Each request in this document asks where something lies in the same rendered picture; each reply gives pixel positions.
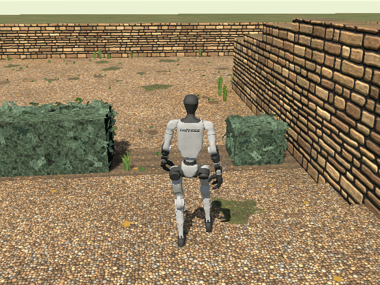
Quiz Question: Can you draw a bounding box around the robot left upper arm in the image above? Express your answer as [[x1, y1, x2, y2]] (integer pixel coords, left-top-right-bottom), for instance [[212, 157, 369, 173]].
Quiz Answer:
[[163, 119, 178, 151]]

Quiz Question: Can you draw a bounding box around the robot left hand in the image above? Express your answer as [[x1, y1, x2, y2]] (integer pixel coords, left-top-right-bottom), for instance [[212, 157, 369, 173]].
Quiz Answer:
[[161, 160, 174, 172]]

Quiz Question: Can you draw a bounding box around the left robot forearm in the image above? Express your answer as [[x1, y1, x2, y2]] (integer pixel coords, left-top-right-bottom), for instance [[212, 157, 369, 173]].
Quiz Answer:
[[161, 143, 169, 163]]

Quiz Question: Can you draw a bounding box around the robot left shin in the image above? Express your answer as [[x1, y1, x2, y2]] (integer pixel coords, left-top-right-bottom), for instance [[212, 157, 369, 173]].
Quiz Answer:
[[175, 199, 185, 238]]

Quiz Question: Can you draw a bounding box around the robot right upper arm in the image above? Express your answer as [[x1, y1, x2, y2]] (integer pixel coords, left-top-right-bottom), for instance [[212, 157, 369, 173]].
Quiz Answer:
[[203, 120, 217, 155]]

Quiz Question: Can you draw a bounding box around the robot right thigh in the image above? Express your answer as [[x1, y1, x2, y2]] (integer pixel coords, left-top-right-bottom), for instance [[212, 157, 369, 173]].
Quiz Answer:
[[198, 164, 210, 196]]

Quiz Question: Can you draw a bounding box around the robot right hand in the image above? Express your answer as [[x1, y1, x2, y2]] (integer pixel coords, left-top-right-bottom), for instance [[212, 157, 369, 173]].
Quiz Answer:
[[208, 174, 223, 189]]

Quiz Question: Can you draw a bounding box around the right robot forearm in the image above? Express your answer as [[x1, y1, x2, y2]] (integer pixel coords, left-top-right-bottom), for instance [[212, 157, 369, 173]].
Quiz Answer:
[[211, 146, 223, 175]]

